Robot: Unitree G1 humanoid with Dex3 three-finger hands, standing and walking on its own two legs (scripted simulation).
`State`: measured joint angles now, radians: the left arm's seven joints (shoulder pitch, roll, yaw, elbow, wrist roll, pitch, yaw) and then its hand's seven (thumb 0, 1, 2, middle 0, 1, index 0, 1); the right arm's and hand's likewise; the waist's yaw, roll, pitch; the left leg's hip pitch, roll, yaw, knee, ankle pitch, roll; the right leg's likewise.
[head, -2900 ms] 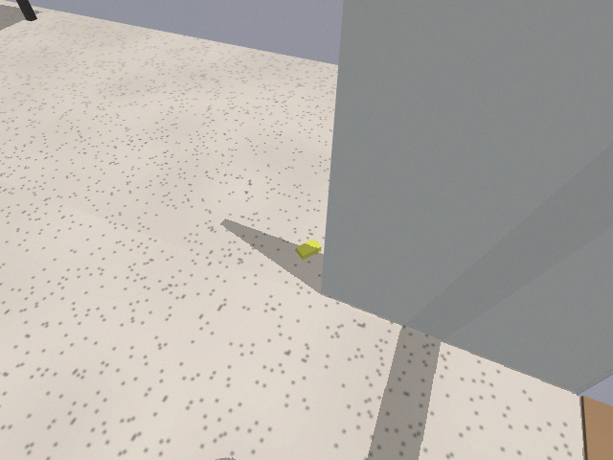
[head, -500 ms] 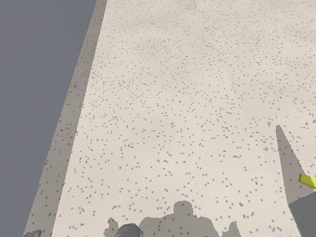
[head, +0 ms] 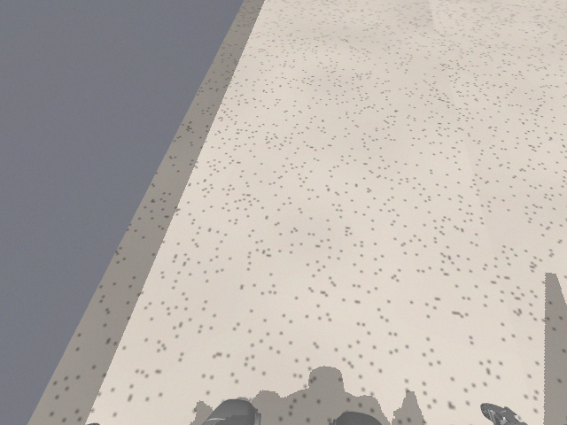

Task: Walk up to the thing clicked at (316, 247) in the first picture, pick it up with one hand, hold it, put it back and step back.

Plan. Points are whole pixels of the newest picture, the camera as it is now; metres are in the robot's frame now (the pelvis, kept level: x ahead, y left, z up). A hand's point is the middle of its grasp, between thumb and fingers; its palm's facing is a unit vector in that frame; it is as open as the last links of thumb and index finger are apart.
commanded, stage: walk up
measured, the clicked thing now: out of the picture +0.31 -0.96 -0.73
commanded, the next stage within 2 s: stand in 0.80 s
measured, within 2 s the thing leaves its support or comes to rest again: neither
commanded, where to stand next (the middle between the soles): +0.06 +0.01 m, yaw +4 degrees
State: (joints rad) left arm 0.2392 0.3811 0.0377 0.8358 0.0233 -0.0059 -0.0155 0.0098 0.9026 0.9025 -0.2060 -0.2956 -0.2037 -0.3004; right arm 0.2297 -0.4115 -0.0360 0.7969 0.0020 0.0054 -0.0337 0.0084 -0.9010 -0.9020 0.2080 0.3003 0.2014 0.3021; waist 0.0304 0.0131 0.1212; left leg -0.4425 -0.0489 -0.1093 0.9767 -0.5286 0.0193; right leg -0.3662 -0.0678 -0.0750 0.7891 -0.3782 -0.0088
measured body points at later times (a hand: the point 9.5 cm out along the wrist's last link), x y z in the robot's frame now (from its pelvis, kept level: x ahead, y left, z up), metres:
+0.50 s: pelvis +0.00 +0.01 +0.02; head +0.01 +0.02 +0.47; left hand +0.03 +0.32 -0.11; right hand +0.12 -0.29 -0.10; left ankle +0.01 +0.13 -0.71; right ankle +0.02 -0.13 -0.71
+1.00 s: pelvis +0.01 +0.00 +0.04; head +0.01 +0.00 +0.49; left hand +0.07 +0.32 -0.09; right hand +0.14 -0.28 -0.09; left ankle +0.01 +0.13 -0.71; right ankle +0.02 -0.13 -0.71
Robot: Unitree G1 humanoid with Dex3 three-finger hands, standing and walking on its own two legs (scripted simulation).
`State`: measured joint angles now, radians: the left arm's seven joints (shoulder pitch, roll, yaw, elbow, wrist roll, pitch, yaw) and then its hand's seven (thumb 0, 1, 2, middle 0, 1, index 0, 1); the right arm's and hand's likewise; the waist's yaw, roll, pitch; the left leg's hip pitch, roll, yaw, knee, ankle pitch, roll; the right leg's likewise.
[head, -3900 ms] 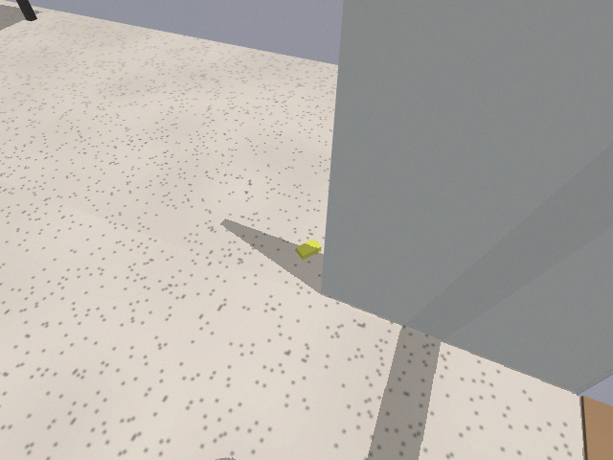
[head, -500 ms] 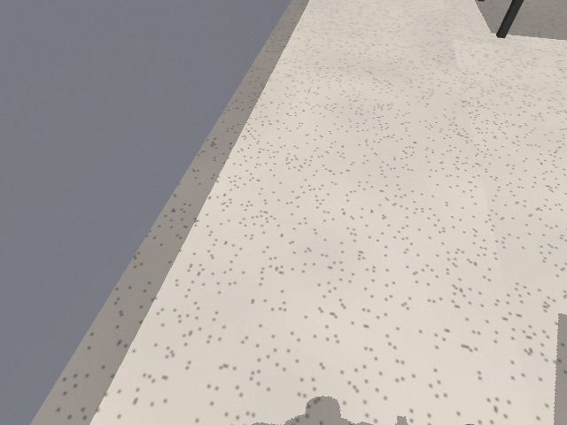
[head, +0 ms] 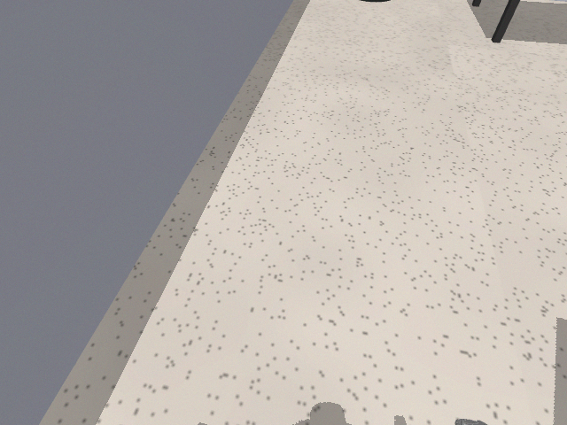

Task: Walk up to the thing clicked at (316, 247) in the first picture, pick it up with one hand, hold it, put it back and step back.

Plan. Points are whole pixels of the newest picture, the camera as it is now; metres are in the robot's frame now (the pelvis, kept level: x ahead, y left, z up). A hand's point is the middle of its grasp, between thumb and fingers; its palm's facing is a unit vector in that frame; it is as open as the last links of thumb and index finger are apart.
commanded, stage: stand
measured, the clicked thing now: out of the picture +0.21 -0.99 -0.76
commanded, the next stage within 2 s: none
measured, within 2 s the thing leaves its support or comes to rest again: neither
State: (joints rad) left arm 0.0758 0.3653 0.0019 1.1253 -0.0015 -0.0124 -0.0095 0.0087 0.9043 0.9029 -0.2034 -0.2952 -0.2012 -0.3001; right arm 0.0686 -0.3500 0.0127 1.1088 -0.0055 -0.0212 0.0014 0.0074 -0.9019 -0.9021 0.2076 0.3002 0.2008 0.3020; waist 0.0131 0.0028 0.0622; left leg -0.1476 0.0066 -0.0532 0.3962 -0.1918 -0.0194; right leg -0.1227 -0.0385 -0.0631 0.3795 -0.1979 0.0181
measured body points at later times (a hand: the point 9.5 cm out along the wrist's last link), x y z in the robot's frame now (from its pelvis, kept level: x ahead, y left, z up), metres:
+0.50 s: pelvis -0.01 -0.01 +0.00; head +0.00 -0.01 +0.45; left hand +0.06 +0.30 -0.13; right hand +0.05 -0.31 -0.13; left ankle +0.02 +0.13 -0.74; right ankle +0.01 -0.13 -0.74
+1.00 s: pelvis +0.00 -0.01 +0.00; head +0.01 -0.02 +0.45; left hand +0.09 +0.29 -0.13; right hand +0.08 -0.31 -0.13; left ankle +0.02 +0.13 -0.74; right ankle +0.01 -0.13 -0.74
